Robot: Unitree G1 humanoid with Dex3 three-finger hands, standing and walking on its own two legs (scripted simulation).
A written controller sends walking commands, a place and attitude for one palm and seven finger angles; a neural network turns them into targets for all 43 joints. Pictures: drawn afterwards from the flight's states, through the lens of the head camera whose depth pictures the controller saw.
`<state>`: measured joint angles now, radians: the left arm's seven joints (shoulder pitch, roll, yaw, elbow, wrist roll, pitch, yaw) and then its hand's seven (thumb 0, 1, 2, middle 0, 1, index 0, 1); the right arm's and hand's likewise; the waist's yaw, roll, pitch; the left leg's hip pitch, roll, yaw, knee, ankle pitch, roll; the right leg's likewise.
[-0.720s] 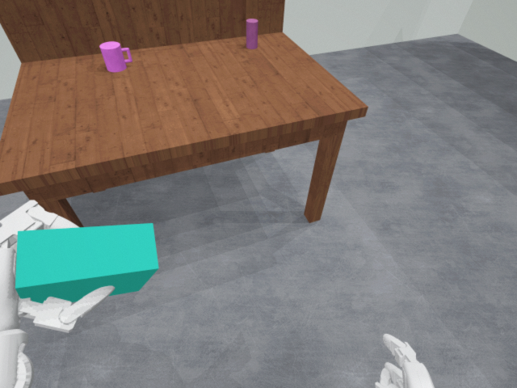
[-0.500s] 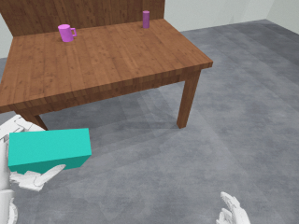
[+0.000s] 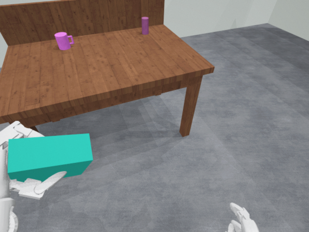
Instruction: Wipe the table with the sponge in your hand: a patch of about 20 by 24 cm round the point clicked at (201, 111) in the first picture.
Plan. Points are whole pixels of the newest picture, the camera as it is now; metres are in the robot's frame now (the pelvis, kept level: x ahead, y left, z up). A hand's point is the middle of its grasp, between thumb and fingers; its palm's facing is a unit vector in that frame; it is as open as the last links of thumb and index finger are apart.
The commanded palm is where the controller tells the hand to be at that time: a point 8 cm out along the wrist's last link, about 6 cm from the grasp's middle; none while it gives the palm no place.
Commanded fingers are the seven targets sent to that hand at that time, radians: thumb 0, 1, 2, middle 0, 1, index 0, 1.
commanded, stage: walk to a spot facing it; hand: left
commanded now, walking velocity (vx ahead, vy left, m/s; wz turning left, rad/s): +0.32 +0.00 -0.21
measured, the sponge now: (63, 158) +0.22 +0.21 +0.15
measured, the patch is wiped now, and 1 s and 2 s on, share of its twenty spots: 0.00 0.00 0.00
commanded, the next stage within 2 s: take the last steps up to it in 0.32 s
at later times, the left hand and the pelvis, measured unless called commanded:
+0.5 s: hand (86, 110) +0.34 +0.19 +0.17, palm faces +0.33 -0.84 -0.42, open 9.5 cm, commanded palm +0.29 +0.23 +0.18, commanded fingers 0.00 0.10 1.30 -1.20 -1.60 -1.20 -1.60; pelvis +0.10 -0.03 +0.00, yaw -5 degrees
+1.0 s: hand (103, 84) +0.43 +0.17 +0.18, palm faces +0.40 -0.82 -0.41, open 9.5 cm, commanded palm +0.39 +0.21 +0.18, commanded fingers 0.00 0.10 1.30 -1.20 -1.60 -1.20 -1.60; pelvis +0.22 -0.06 +0.00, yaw -2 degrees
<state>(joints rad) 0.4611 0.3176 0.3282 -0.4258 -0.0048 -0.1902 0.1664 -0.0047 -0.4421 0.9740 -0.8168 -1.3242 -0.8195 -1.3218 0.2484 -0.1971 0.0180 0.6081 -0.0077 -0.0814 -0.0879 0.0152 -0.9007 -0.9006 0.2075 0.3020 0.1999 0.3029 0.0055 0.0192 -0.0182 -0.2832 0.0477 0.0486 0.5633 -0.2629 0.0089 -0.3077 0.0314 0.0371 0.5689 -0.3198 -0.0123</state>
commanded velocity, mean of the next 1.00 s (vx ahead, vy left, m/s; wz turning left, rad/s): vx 0.28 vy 0.03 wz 0.04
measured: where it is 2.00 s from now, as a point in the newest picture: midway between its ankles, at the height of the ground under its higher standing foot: (172, 209)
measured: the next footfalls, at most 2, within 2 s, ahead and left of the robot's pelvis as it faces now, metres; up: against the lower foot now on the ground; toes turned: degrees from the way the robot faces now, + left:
right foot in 0.58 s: +0.22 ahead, -0.14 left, +0.00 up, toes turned -14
left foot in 1.02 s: +0.31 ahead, +0.07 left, +0.00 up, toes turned +7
